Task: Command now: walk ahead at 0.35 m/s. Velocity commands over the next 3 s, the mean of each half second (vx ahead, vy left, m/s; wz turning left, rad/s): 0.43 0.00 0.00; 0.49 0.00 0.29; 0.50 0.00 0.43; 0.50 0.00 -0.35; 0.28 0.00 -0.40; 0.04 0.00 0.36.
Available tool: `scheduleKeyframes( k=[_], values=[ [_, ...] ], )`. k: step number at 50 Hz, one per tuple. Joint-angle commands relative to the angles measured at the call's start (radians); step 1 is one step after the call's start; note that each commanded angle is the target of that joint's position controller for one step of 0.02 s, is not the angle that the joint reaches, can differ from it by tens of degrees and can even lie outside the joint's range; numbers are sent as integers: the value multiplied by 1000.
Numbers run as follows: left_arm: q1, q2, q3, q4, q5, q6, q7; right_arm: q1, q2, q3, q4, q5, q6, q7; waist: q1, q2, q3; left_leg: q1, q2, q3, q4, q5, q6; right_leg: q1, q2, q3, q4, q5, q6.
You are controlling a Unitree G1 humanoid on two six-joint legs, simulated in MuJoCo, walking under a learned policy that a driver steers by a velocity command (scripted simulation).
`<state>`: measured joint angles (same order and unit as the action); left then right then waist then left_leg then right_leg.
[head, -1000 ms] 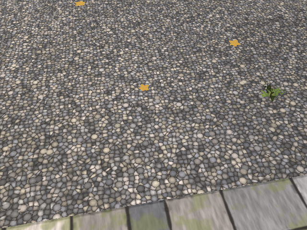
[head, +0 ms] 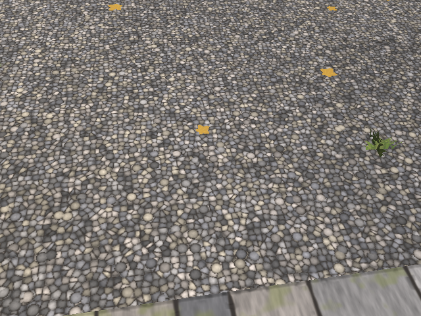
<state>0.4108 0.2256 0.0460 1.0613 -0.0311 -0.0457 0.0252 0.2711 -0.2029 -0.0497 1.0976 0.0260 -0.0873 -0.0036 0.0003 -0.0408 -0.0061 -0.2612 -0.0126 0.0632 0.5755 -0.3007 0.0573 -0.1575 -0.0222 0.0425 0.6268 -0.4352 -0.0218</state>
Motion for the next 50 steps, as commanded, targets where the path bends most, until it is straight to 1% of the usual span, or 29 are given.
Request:
scheduleKeyframes(
  k=[1,2,3,4,5,6,9,12,17,19,20,21,22,23,24,25,26,27,28,29,31,34,37,40,45,47,48,49,50],
  values=[
    [-139,38,-2,-131,-10,-53,-4,365,-192,-35,60,-20,-24,10,-124,288,20,427,425,-824,-428,-245,245,-633,58,33,551,-104,-27],
    [-153,56,1,-137,-25,-63,-13,259,-139,-17,26,-19,-36,10,-78,182,104,371,413,-728,-420,-251,224,-705,-5,66,643,-23,-55],
    [-156,64,2,-130,-21,-70,-20,186,-109,-5,-3,-19,-40,15,-53,130,120,333,356,-589,-424,-200,184,-706,-48,56,640,83,-72],
    [-167,81,12,-128,-10,-76,-21,145,-101,2,-20,-19,-38,21,-35,101,128,308,314,-483,-435,-89,151,-694,-76,41,585,165,-77],
    [-184,103,24,-129,0,-75,-24,144,-76,12,-24,-22,-33,23,-29,105,124,291,271,-382,-439,46,120,-655,-95,25,528,219,-73],
    [-186,97,27,-126,3,-70,-30,170,-59,20,-20,-25,-25,21,-30,121,109,287,237,-307,-439,152,104,-622,-98,3,492,248,-63],
    [-269,46,16,-155,9,-52,-39,235,-95,20,-16,-31,-10,1,-41,111,111,277,219,-217,-449,344,119,-638,-94,-44,377,310,-18],
    [-430,23,-2,-219,9,-52,-43,233,-128,18,-37,-33,-2,-14,-66,108,142,206,199,-162,-483,351,118,-582,-66,-74,140,419,5],
    [-560,49,-10,-273,-2,-59,-65,285,-148,5,-28,-13,-1,-18,-72,122,176,265,241,-127,-490,371,115,-509,-35,-80,-48,483,-23],
    [-557,72,-3,-284,-1,-65,-76,272,-156,-3,-31,-12,6,-19,-43,128,151,341,262,-109,-427,514,98,-467,-19,-82,-88,440,-53],
    [-517,95,7,-278,0,-68,-77,258,-170,-8,-38,-16,10,-19,-11,146,109,371,267,-101,-363,685,87,-395,5,-95,-91,410,-69],
    [-432,127,23,-258,0,-68,-75,244,-184,-14,-44,-21,18,-19,38,172,39,385,263,-88,-254,879,75,-274,40,-117,-78,379,-89],
    [-259,169,48,-205,-4,-65,-69,226,-178,-12,-53,-27,27,-18,124,177,-62,341,226,-58,-57,988,51,-61,71,-133,-83,374,-117],
    [-69,224,69,-159,3,-59,-58,209,-160,-1,-79,-36,28,-14,198,135,-187,119,187,-45,226,785,22,259,-57,14,-54,345,-172],
    [53,310,87,-129,27,-53,-56,338,-9,38,-92,-31,7,1,129,-147,-379,-269,-16,-48,651,131,-48,617,-338,542,-168,74,-348],
    [28,230,60,-124,26,-53,-58,303,-47,31,-78,-8,-28,9,142,-160,-397,-383,-42,-211,809,-234,-26,597,-367,768,-341,16,-346],
    [-82,180,44,-134,16,-58,-58,190,-125,8,-123,21,-47,11,111,-135,-206,-478,20,-192,855,-186,-5,445,-330,603,-357,49,-283],
    [-186,140,30,-158,15,-63,-60,115,-144,4,-145,24,-54,3,76,-37,-109,-448,79,-164,812,-84,4,260,-295,443,-378,172,-247],
    [-247,111,22,-165,26,-70,-66,86,-142,-6,-149,12,-50,-8,37,19,-56,-393,119,-147,748,-15,4,110,-258,332,-405,275,-224],
    [-276,80,13,-161,36,-77,-71,113,-123,-12,-141,6,-32,-14,-5,7,-37,-319,152,-155,699,22,6,14,-221,234,-435,318,-203],
    [-260,73,12,-135,39,-83,-71,156,-72,-10,-131,8,2,-16,-33,-25,-13,-260,169,-151,645,33,5,-81,-197,140,-486,337,-203],
    [-211,119,21,-102,46,-89,-49,63,-94,-21,-175,1,23,-20,-31,-23,49,-365,175,-167,546,137,-15,-102,-197,50,-537,368,-209],
    [-171,139,23,-92,47,-86,-28,-32,-100,-26,-212,-4,16,-10,-7,-1,60,-449,153,-187,373,308,-21,-30,-194,-18,-541,428,-186],
    [-148,155,22,-92,41,-82,-15,-140,-84,-17,-250,-8,8,9,27,6,74,-421,131,-118,196,427,-21,8,-184,-102,-551,454,-158],
    [-49,177,28,-62,27,-49,-8,-285,-69,-2,-336,-6,9,44,79,28,115,-508,113,-60,65,345,3,232,-246,-157,-474,542,-142],
    [-62,195,35,-71,22,-31,-5,-290,-83,-6,-368,-4,10,59,59,8,103,-476,86,-17,42,238,29,286,-264,-183,-392,726,-124],
    [-81,211,40,-82,22,-23,-2,-265,-101,-14,-376,-3,11,65,36,-16,72,-407,54,18,43,185,46,293,-265,-203,-324,911,-111],
    [-96,225,44,-94,23,-15,3,-201,-128,-29,-373,-3,14,68,-4,-42,19,-301,12,52,51,140,66,290,-261,-221,-215,1094,-97],
    [-119,229,44,-106,24,-5,7,-62,-170,-54,-345,0,15,67,-82,-42,-56,-115,-36,71,12,159,96,245,-234,-247,-27,1184,-74]
  ],
)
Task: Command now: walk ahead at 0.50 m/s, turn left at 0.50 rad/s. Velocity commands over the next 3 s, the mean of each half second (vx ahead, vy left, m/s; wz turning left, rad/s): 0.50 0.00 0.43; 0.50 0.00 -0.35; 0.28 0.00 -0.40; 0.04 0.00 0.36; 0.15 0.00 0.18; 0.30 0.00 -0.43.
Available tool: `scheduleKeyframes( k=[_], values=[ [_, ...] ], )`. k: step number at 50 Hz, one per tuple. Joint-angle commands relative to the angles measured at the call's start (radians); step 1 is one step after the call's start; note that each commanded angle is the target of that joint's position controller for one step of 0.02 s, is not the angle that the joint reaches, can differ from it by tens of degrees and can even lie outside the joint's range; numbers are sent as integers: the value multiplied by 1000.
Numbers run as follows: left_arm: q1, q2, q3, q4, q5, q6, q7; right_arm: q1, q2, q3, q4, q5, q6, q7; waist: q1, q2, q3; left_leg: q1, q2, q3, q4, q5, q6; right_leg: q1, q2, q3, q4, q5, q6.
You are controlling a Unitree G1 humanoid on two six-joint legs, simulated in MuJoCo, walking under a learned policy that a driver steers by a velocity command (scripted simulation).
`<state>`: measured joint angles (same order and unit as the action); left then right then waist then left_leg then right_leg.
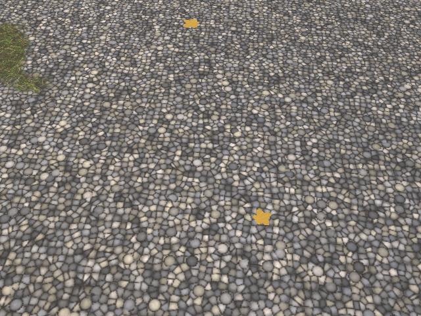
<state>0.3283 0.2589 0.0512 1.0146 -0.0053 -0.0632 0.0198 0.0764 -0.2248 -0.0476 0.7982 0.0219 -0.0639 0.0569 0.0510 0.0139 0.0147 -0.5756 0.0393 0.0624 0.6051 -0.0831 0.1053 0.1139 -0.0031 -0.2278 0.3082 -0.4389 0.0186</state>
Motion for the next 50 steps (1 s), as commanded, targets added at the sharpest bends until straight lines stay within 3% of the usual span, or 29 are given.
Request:
scheduleKeyframes(
  k=[1,2,3,4,5,6,7,9,12,15,17,20,22,24,25,26,27,28,29,30,31,32,34,36,38,42,47,49,50],
  values=[
    [-38,185,32,-80,2,10,15,306,-227,-95,-7,6,-4,-9,-212,-47,-171,496,-62,-34,-61,-30,97,-214,-210,16,559,1027,-74],
    [50,53,-10,-127,28,-19,-5,375,-349,-124,2,7,2,-26,-147,203,-285,892,207,-548,-101,-136,269,-671,-39,39,958,287,-8],
    [10,73,-13,-144,7,-70,-24,390,-302,-102,-18,-4,-6,-26,-153,174,-414,1014,319,-924,-287,-199,343,-850,60,272,1118,-135,-18],
    [-111,140,8,-180,-33,-99,-35,369,-235,-83,-17,-16,-12,-27,-181,120,-304,958,278,-780,-305,-160,272,-948,-5,335,1132,-61,-50],
    [-151,134,5,-196,-36,-110,-34,295,-199,-73,-31,-11,-16,-29,-146,50,-196,802,238,-625,-306,-74,232,-943,-52,321,1056,34,-65],
    [-157,131,11,-187,-15,-108,-25,214,-167,-63,-54,-11,-17,-27,-97,-28,-128,637,194,-513,-322,22,204,-879,-89,311,965,89,-60],
    [-136,139,21,-186,-4,-93,-20,165,-142,-53,-74,-18,-18,-29,-56,-15,-98,520,163,-445,-345,100,188,-795,-117,314,897,122,-52],
    [-113,120,25,-196,8,-62,-19,147,-148,-53,-87,-16,-18,-35,-22,5,-75,405,127,-389,-381,166,191,-726,-123,301,815,149,-20],
    [-199,94,21,-237,23,-45,-10,198,-195,-65,-84,-8,-20,-57,-37,15,-37,338,94,-320,-399,218,185,-742,-99,276,628,279,31],
    [-317,68,10,-275,16,-50,-13,244,-199,-68,-78,-2,-10,-70,-83,53,-20,319,46,-285,-382,118,135,-697,-50,270,373,471,38],
    [-363,65,5,-290,6,-56,-23,271,-194,-65,-68,-3,-10,-71,-110,79,-19,327,52,-285,-380,55,113,-651,-29,256,270,563,32],
    [-390,88,7,-304,1,-68,-40,314,-176,-58,-38,-4,-11,-71,-129,92,-10,432,107,-319,-339,26,106,-660,-38,270,209,575,0],
    [-391,111,12,-313,1,-75,-49,320,-187,-61,-29,-10,-7,-74,-124,101,3,528,158,-343,-304,87,97,-692,-42,267,191,489,-38],
    [-341,133,19,-307,-1,-79,-53,305,-200,-64,-28,-14,1,-76,-92,116,-7,594,172,-327,-238,279,75,-645,-22,235,173,389,-83],
    [-249,157,33,-279,1,-79,-52,291,-195,-60,-32,-16,5,-77,-45,104,-62,607,132,-282,-128,458,54,-523,10,206,147,393,-113],
    [-101,194,47,-246,9,-79,-52,283,-176,-48,-46,-25,7,-78,17,66,-182,537,82,-230,75,475,27,-297,-45,274,185,449,-163],
    [38,273,68,-231,18,-75,-54,374,-126,-30,-64,-29,-4,-76,14,-131,-331,218,-44,-159,425,187,-45,76,-236,620,188,425,-306],
    [94,257,69,-199,-13,-62,-65,417,-105,-18,-59,-22,-21,-72,15,-340,-364,-63,-139,-153,663,-439,-94,238,-350,998,17,207,-404],
    [44,192,49,-214,-32,-58,-66,327,-178,-29,-82,-3,-37,-65,28,-221,-235,-198,-70,-214,736,-429,-76,179,-332,991,-19,41,-352],
    [-18,158,39,-241,-18,-49,-61,217,-189,-29,-108,3,-49,-61,31,-116,-129,-212,-29,-194,713,-344,-67,46,-291,852,-27,76,-309],
    [-60,146,33,-251,-4,-43,-60,155,-179,-28,-124,-14,-57,-61,9,-35,-48,-194,0,-172,635,-288,-66,-90,-249,755,-47,190,-294],
    [-78,128,27,-260,1,-43,-57,149,-178,-35,-130,-33,-59,-64,-18,-24,-40,-142,29,-171,551,-245,-71,-158,-217,698,-59,295,-282],
    [-78,125,25,-264,0,-38,-51,170,-151,-34,-137,-42,-52,-65,-49,-78,-52,-69,39,-154,450,-224,-92,-218,-170,633,-82,420,-285],
    [-55,150,33,-263,-8,-38,-40,151,-131,-29,-151,-40,-43,-71,-51,-91,-52,-61,30,-130,356,-198,-120,-256,-157,586,-95,497,-295],
    [-31,176,44,-260,-15,-33,-26,78,-116,-23,-174,-38,-39,-75,-34,-80,-35,-58,19,-123,225,-93,-142,-289,-139,550,-104,516,-283],
    [36,173,46,-245,-24,-12,-9,-56,-94,-14,-205,-27,-50,-63,14,-100,-23,31,-33,-119,-4,122,-154,-328,-93,517,-77,480,-232],
    [88,171,48,-240,-27,13,1,-141,-126,-25,-237,-12,-71,-43,24,-114,-14,98,-69,-143,-139,71,-135,-238,-127,637,17,413,-212],
    [56,173,52,-253,-26,19,4,-70,-152,-39,-223,-10,-80,-44,-26,-140,-30,209,-68,-135,-191,31,-104,-230,-125,668,83,457,-192],
    [33,153,46,-267,-23,19,1,22,-179,-53,-202,-17,-83,-52,-75,-135,-84,362,-45,-136,-218,45,-72,-264,-83,643,174,513,-164]
  ],
)
Over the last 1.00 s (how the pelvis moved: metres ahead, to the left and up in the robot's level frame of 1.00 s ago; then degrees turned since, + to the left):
0.54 0.00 -0.01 11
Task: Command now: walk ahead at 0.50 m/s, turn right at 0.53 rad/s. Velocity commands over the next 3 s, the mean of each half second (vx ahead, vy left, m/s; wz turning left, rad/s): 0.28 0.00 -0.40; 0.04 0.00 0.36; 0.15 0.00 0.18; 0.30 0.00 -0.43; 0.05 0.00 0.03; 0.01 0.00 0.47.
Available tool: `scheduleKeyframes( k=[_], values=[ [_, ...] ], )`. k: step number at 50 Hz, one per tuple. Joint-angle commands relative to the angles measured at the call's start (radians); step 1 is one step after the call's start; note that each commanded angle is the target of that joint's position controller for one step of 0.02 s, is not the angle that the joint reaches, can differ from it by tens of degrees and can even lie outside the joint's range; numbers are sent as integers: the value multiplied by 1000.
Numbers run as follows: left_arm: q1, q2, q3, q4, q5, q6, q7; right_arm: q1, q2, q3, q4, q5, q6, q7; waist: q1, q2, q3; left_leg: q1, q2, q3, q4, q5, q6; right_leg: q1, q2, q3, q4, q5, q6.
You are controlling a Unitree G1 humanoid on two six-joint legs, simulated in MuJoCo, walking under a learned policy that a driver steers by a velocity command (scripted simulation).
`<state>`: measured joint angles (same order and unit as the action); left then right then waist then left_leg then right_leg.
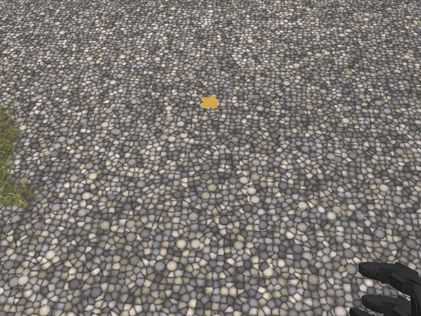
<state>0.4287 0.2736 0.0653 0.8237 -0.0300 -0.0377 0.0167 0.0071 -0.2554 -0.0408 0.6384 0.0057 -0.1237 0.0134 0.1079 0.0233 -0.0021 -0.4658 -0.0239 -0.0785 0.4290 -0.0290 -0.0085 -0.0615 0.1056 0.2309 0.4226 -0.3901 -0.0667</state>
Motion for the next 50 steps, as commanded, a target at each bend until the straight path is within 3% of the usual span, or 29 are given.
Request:
scheduleKeyframes(
  k=[1,2,3,4,5,6,7,10,14,18,20,22,23,24,25,26,27,29,31,33,38,40,42,43,44,45,46,48,50],
  values=[
    [-96,93,16,-102,15,-13,-1,245,-198,-76,-27,-16,-24,-19,-208,-88,-195,504,158,-107,1,-27,109,-201,-144,119,289,406,-45],
    [31,21,-7,-122,1,-24,-1,366,-280,-98,-1,-30,-9,-23,-187,173,-349,864,391,-474,-14,-134,266,-526,-5,-30,609,37,23],
    [52,84,-3,-124,-7,-28,-1,380,-218,-86,13,-8,2,-17,-180,260,-332,857,469,-686,-84,-318,298,-691,-59,-49,779,-204,37],
    [-22,155,18,-121,-10,-23,-2,330,-149,-67,3,-3,7,-18,-191,137,-180,726,423,-567,-110,-369,257,-742,-108,-44,846,-127,45],
    [-94,158,22,-135,0,-14,-1,271,-124,-56,-5,-12,14,-19,-178,59,-75,587,378,-415,-121,-196,226,-720,-135,-81,852,-58,61],
    [-127,148,27,-148,12,-8,-1,223,-103,-48,1,-17,18,-15,-150,32,-8,468,337,-303,-134,19,214,-690,-152,-96,816,-26,75],
    [-122,138,33,-153,15,2,-2,190,-88,-41,3,-23,17,-13,-118,52,6,394,305,-208,-137,191,201,-643,-174,-103,787,-17,84],
    [-122,79,23,-180,12,27,-8,154,-121,-53,26,-18,13,-10,-86,96,2,299,276,-41,-170,439,217,-586,-182,-159,690,30,115],
    [-189,47,5,-207,21,25,-26,148,-168,-65,59,-9,37,-27,-99,74,-54,290,255,84,-176,469,216,-484,-175,-194,443,252,106],
    [-290,68,9,-243,25,14,-51,185,-197,-67,97,15,53,-27,-128,68,-68,339,262,108,-123,395,189,-396,-141,-212,243,321,71],
    [-294,88,18,-254,29,12,-55,184,-212,-69,110,29,59,-25,-112,72,-71,368,274,91,-51,364,168,-350,-123,-219,148,296,42],
    [-217,117,32,-225,43,5,-41,229,-167,-49,140,28,55,-17,-76,15,-112,316,200,101,98,298,108,-124,-107,-224,-15,512,-9],
    [-151,190,43,-229,66,4,-23,256,-111,-23,128,-10,44,-10,-66,-101,-215,196,134,146,268,30,41,92,-293,-56,42,999,-69],
    [-177,163,19,-241,84,10,-12,382,-37,13,142,-26,48,5,-116,-259,-338,4,73,92,495,-641,-28,286,-534,170,90,1227,-260],
    [-160,94,4,-225,68,15,-20,344,-110,-5,162,3,68,6,-69,-192,-371,11,90,-5,550,-720,-46,204,-514,164,52,1052,-273],
    [-195,91,0,-214,56,14,-27,273,-153,-18,141,21,85,2,-69,-156,-274,-32,102,-6,578,-699,-52,145,-452,93,18,903,-230],
    [-245,105,5,-206,52,13,-27,247,-151,-21,143,20,103,-13,-84,-125,-213,-59,111,1,569,-653,-57,80,-422,57,-15,764,-193],
    [-334,134,15,-203,53,17,-19,271,-164,-33,156,7,143,-38,-127,-148,-127,26,109,17,576,-537,-82,-122,-396,-18,-89,585,-170],
    [-368,146,26,-198,56,22,-5,312,-154,-40,166,9,163,-53,-145,-168,-103,61,86,59,612,-476,-91,-204,-382,-84,-128,495,-177],
    [-378,126,25,-185,52,24,8,297,-134,-44,154,8,173,-60,-138,-161,-91,54,93,69,604,-435,-81,-220,-384,-127,-147,402,-176],
    [-377,126,35,-145,46,39,27,226,-112,-40,102,4,174,-42,-113,-166,-93,90,105,103,439,-379,-38,-177,-415,-173,-139,333,-171],
    [-388,141,41,-135,31,47,28,249,-119,-45,98,4,173,-26,-133,-169,-100,146,94,126,338,-341,-10,-165,-425,-189,-106,336,-147],
    [-398,135,43,-119,6,57,29,328,-127,-56,125,-4,172,-13,-174,-136,-93,260,50,156,138,-213,45,-208,-384,-251,-4,264,-70],
    [-344,99,39,-96,6,63,25,343,-170,-69,122,-14,170,-16,-162,0,-46,308,104,22,-10,-95,97,-304,-309,-332,167,132,21],
    [-325,48,26,-123,46,63,18,321,-293,-93,84,-10,170,-35,-110,316,3,378,355,-354,-85,179,228,-572,-142,-414,467,-207,137],
    [-465,85,37,-166,45,56,26,331,-313,-90,61,-54,148,-24,-187,266,-10,268,417,-469,-159,136,349,-621,-83,-235,645,-294,125],
    [-469,111,46,-164,28,56,31,284,-288,-85,54,-60,125,-20,-159,177,-1,264,366,-389,-162,52,316,-631,-107,-182,715,-207,105],
    [-404,130,60,-115,36,61,44,185,-223,-70,35,-12,111,-28,-110,101,-8,290,282,-278,-133,-5,215,-638,-132,-160,713,-48,97],
    [-379,122,63,-105,41,59,44,181,-188,-55,26,-1,113,-40,-98,104,-44,303,245,-236,-117,91,203,-594,-118,-160,742,34,114]
  ],
)
Over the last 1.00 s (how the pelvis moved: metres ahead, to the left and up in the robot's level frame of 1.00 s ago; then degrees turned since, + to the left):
0.58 0.05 0.01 -1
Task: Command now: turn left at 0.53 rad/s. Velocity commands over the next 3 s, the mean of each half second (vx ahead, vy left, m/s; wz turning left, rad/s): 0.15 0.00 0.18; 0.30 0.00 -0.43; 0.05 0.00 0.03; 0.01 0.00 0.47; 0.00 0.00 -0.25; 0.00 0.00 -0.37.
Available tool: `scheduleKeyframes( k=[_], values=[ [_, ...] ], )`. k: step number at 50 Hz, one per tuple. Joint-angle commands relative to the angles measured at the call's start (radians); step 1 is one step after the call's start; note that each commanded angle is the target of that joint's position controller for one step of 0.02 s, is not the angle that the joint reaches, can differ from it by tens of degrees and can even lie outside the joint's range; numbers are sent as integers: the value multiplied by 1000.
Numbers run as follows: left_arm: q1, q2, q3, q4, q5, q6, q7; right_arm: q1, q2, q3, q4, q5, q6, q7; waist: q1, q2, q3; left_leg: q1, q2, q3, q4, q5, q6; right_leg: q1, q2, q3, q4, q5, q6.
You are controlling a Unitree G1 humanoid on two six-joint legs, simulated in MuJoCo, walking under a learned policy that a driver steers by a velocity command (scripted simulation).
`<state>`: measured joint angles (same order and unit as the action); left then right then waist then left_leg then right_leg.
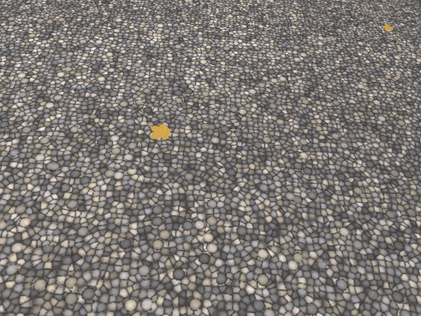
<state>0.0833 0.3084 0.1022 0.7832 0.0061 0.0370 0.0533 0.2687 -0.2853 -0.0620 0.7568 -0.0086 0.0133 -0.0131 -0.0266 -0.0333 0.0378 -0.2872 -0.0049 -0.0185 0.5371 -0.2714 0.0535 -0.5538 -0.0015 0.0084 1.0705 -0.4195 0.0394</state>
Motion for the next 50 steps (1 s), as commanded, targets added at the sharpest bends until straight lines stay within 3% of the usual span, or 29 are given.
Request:
scheduleKeyframes(
  k=[1,5,9,11,13,15,17,19,20,21,22,23,24,26,28,32,34,36,38,39,40,41,42,43,44,45,48,50],
  values=[
    [-26,79,25,-63,-1,-19,6,-63,-152,-32,-93,12,-23,-18,34,153,-104,158,219,-288,-218,368,145,-101,-4,65,87,87,15],
    [-53,59,14,-72,-9,-32,4,-16,-170,-41,-97,19,-15,-31,7,158,-112,259,208,-316,-198,375,153,-122,6,83,-79,114,41],
    [-47,61,8,-65,-13,-41,-11,-43,-185,-48,-116,14,0,-33,0,181,-106,223,198,-342,-190,300,163,-33,8,81,-243,112,58],
    [-27,61,1,-51,-18,-48,-27,-39,-157,-37,-110,11,-2,-26,-19,187,-124,177,188,-337,-228,53,170,53,-11,52,-318,125,49],
    [-40,55,-9,-52,-20,-61,-44,-29,-142,-24,-89,7,-8,-15,-39,215,-85,118,190,-361,-274,-156,173,116,-15,13,-383,106,30],
    [-50,69,-13,-56,-29,-81,-57,-22,-169,-27,-76,4,-15,-6,-49,209,-38,102,206,-385,-288,-239,175,140,-10,-10,-441,82,-7],
    [-14,65,-17,-39,-35,-104,-69,-34,-176,-25,-69,9,-24,-3,-22,174,-19,79,206,-372,-268,-265,164,213,1,-31,-549,126,-56],
    [81,63,-18,3,-33,-120,-74,-52,-145,-14,-67,10,-36,0,27,144,-37,22,168,-326,-207,-244,131,364,5,-18,-635,155,-100],
    [158,85,-14,25,-31,-125,-71,-84,-101,0,-80,3,-46,2,57,91,-54,-44,122,-258,-90,-187,94,456,-65,87,-668,131,-135],
    [237,172,3,45,-32,-126,-66,-102,-50,12,-115,-6,-64,6,49,-107,-74,-198,-14,-67,160,-165,22,574,-213,343,-750,77,-224],
    [306,224,22,60,-26,-127,-76,-171,-108,-5,-158,11,-87,1,92,-232,-4,-441,-65,5,328,-304,-20,632,-351,653,-857,-36,-361],
    [313,177,8,53,-23,-136,-79,-203,-161,-20,-161,31,-103,2,108,-148,46,-548,-17,-53,448,-327,-25,649,-370,695,-874,-76,-377],
    [297,146,-1,44,-22,-141,-77,-203,-151,-21,-154,36,-113,9,96,-114,45,-575,13,-72,490,-240,-23,669,-328,626,-869,-54,-346],
    [287,125,-8,32,-30,-135,-68,-223,-131,-21,-153,15,-127,21,94,-82,34,-595,40,-55,458,-101,-37,689,-263,503,-870,106,-302],
    [298,95,-17,28,-30,-116,-52,-246,-95,-16,-163,7,-135,34,85,-84,11,-511,34,-27,356,-13,-65,637,-201,399,-879,249,-277],
    [305,130,-6,4,-28,-93,-28,-328,-30,5,-186,14,-137,47,104,-90,20,-295,-19,20,97,168,-107,451,-127,277,-870,358,-243],
    [332,144,0,-1,-31,-89,-26,-354,-45,1,-198,25,-136,49,112,-99,23,-205,-35,17,27,224,-112,394,-138,297,-860,345,-235],
    [331,155,6,-6,-37,-79,-23,-331,-83,-15,-202,26,-135,43,87,-116,21,-132,-43,-9,-24,245,-101,394,-148,331,-807,444,-202],
    [302,156,12,-25,-40,-70,-19,-246,-120,-34,-186,21,-135,32,34,-129,-20,-19,-45,-16,-67,246,-68,411,-137,345,-698,587,-157],
    [281,140,10,-42,-39,-70,-19,-170,-144,-47,-169,11,-135,24,-10,-113,-71,95,-30,-11,-114,298,-40,398,-92,322,-591,677,-122],
    [259,98,-2,-74,-25,-72,-21,-47,-186,-59,-157,-6,-136,15,-67,-68,-193,311,78,-88,-89,388,14,312,-36,297,-389,587,-85],
    [358,-8,-31,-94,9,-73,-21,57,-260,-69,-153,-22,-122,6,-42,203,-367,611,344,-334,-10,688,110,97,85,198,-61,-18,-29],
    [486,28,-31,-99,-27,-75,-23,41,-245,-62,-148,-22,-102,19,17,436,-482,640,498,-668,-127,581,236,-36,99,183,158,-294,-8],
    [443,121,-4,-69,-46,-60,-19,-32,-152,-40,-172,-12,-91,18,14,265,-332,508,436,-554,-158,464,211,-92,24,176,251,-214,11],
    [345,145,2,-84,-43,-48,-17,-77,-100,-24,-172,-3,-83,15,2,176,-219,388,374,-386,-160,466,177,-110,-1,123,251,-151,18],
    [310,130,2,-86,-32,-33,-13,-117,-80,-14,-161,-3,-78,19,19,113,-158,272,318,-281,-171,527,167,-77,-27,105,222,-118,28],
    [302,56,-12,-104,-20,-9,-13,-174,-93,-17,-122,-21,-86,26,67,156,-99,52,249,-127,-240,580,178,76,-45,63,54,-52,29],
    [265,31,-25,-124,-8,-11,-16,-195,-109,-22,-104,-13,-88,24,69,159,-114,40,259,-95,-248,630,198,127,-50,52,-101,-6,26]
  ],
)
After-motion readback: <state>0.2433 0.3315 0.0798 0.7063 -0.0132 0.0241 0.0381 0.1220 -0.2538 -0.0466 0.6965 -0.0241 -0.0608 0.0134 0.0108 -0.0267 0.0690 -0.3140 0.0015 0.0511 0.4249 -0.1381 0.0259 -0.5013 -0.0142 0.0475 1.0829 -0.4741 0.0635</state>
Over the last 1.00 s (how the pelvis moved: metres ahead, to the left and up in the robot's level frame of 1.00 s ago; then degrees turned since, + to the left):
0.21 0.02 0.01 3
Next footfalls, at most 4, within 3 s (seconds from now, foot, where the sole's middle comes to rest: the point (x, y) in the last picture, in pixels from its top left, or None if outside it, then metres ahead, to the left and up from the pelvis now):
0.40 right None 0.08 -0.13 -0.78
0.80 left None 0.38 0.10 -0.78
1.18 right None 0.35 -0.15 -0.78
1.64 left None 0.38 0.10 -0.78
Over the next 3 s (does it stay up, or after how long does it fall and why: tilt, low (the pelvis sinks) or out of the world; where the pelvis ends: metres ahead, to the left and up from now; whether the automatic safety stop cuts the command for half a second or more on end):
stays up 0.35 -0.05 0.00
